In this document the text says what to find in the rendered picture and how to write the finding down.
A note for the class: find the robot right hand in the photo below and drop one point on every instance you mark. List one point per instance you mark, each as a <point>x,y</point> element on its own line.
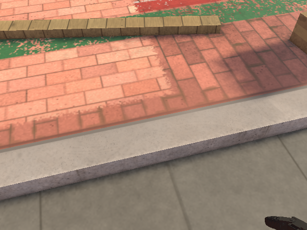
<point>284,223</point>

